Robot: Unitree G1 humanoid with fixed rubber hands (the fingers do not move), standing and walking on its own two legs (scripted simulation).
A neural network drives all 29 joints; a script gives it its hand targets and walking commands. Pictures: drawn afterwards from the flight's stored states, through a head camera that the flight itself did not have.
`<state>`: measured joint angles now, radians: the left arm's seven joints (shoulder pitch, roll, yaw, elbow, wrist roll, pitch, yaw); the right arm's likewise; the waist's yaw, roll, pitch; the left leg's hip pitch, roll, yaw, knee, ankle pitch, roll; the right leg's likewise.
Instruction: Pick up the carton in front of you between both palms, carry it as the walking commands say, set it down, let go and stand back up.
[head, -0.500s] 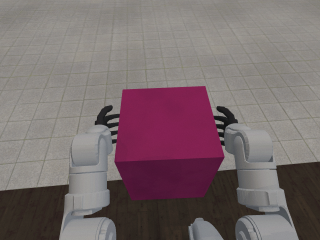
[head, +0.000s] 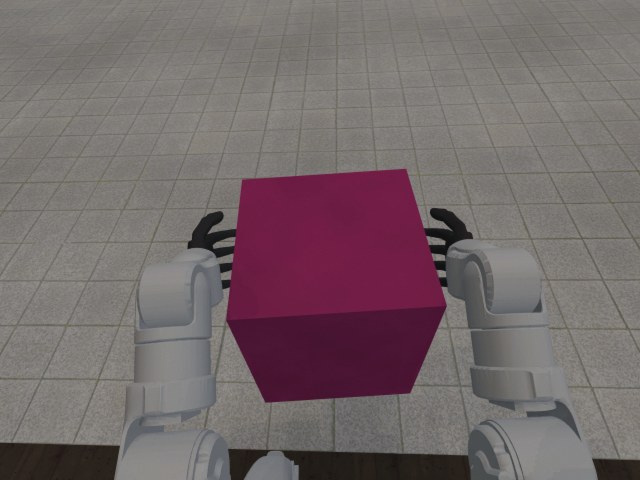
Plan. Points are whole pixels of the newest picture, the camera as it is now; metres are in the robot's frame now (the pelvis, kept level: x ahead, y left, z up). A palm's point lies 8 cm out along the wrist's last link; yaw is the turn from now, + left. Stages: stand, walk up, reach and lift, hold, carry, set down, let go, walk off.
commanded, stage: carry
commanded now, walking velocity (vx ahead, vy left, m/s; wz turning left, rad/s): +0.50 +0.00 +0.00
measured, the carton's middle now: (331, 293) +0.37 +0.02 +0.01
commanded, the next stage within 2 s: none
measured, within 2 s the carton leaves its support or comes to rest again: neither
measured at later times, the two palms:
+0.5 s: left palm (246, 137) +0.67 +0.17 +0.05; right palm (416, 144) +0.64 -0.12 +0.05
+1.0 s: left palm (269, 59) +0.94 +0.16 +0.06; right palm (405, 53) +0.95 -0.14 +0.06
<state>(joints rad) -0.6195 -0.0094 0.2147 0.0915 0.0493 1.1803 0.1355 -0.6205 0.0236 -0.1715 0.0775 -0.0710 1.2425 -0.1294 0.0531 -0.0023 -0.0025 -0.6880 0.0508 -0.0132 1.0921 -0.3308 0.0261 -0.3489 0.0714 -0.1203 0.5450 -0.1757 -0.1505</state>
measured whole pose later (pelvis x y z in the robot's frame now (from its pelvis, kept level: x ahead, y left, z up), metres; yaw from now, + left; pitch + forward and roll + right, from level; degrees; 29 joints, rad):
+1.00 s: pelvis +0.61 -0.01 -0.02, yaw +1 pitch +5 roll +1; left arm -0.51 -0.06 0.22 0.01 0.09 1.18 0.12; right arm -0.53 0.05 -0.17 0.03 -0.06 1.23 -0.11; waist 0.02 0.00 -0.03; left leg -0.55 0.03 0.03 1.11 -0.35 0.00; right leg -0.35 0.02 -0.14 0.41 -0.16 -0.10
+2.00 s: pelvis +0.99 +0.02 -0.03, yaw +0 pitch +3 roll +0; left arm -0.13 -0.13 0.11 -0.12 0.17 1.07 0.05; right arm -0.12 0.13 -0.08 -0.13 -0.16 1.11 -0.06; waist 0.00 0.01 -0.16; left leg -0.25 0.07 0.16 0.56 -0.36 -0.01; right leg -0.30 -0.05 -0.15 0.56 -0.32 -0.01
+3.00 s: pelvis +0.94 +0.03 -0.03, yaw +0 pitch +2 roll +0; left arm -0.21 -0.14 0.18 0.19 0.25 0.72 0.02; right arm -0.19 0.14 -0.14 0.18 -0.24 0.75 -0.03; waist 0.00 0.00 -0.12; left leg -0.28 0.05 0.17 0.52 -0.27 0.02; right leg -0.32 -0.07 -0.15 0.51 -0.21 -0.01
